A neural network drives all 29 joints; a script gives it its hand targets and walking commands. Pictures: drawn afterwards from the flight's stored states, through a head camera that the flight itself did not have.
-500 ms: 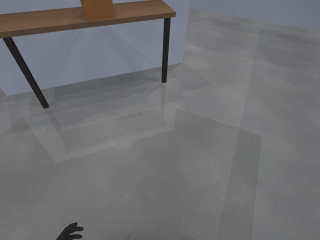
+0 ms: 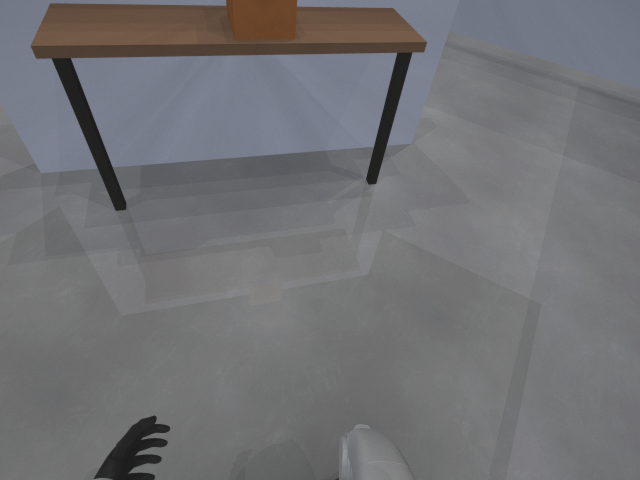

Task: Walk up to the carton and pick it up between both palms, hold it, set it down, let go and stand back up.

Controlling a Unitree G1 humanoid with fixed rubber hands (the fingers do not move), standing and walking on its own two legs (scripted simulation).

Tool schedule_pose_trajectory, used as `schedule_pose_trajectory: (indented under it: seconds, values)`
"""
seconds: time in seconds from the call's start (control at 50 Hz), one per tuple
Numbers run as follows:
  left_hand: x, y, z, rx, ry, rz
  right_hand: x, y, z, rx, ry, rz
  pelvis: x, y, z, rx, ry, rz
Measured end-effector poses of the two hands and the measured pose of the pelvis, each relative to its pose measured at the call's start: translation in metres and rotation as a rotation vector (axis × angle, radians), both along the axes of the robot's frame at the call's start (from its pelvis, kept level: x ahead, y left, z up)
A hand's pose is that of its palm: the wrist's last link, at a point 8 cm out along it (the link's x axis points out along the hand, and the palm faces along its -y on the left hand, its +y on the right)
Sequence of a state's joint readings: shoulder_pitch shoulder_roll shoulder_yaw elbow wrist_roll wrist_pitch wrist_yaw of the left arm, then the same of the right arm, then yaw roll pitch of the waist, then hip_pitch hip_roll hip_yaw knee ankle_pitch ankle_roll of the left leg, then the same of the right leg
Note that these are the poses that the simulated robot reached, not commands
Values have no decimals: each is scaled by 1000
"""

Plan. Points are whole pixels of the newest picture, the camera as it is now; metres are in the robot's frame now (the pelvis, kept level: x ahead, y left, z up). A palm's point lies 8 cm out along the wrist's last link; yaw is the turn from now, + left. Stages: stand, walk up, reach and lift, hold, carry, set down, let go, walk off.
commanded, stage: walk up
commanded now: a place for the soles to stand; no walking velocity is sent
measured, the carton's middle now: out of the picture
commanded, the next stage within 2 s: none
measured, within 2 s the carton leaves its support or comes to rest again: neither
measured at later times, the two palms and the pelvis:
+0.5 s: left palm (108, 419) +0.22 +0.26 -0.09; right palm (450, 301) +0.41 -0.26 -0.08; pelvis +0.25 -0.02 +0.01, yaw +9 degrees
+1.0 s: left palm (136, 245) +0.53 +0.31 -0.10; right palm (420, 234) +0.55 -0.24 -0.07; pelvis +0.46 +0.03 +0.01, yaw +14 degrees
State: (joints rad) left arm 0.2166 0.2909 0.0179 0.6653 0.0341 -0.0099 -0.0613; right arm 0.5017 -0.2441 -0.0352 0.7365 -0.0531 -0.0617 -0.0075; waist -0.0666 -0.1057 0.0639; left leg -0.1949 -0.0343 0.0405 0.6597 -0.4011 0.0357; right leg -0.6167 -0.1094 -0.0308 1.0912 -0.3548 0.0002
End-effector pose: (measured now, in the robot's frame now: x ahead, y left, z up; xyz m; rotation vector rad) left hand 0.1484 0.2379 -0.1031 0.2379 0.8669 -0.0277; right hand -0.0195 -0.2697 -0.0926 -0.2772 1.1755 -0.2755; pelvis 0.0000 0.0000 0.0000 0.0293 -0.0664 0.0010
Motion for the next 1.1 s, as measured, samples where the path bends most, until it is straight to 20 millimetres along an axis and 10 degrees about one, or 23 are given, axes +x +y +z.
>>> schedule_pose_trajectory:
  seconds: [0.24, 0.5, 0.66, 0.78, 0.96, 1.1]
  values:
    - [129, -24, 14, 92, -79, 50, 151, -34, -34, 70, 26, 72, 131, -34, -15, -35, 19, 54]
    - [67, 21, 17, 152, 231, 383, 425, 8, 9, 119, -250, 356, 245, -23, 10, -48, -4, 151]
    - [103, 46, -26, 68, 329, 446, 541, 77, 14, 94, -315, 474, 327, 16, -10, -59, 18, 212]
    - [190, 60, -44, 10, 301, 368, 564, 82, 13, 18, -277, 410, 376, 36, -15, -44, 1, 239]
    - [351, 71, -5, 8, 79, 281, 565, 41, 23, -38, -130, 308, 445, 34, 5, -17, -2, 242]
    - [433, 56, 9, 56, 44, 258, 619, 15, -3, 4, -95, 283, 516, 17, -2, -2, 18, 232]
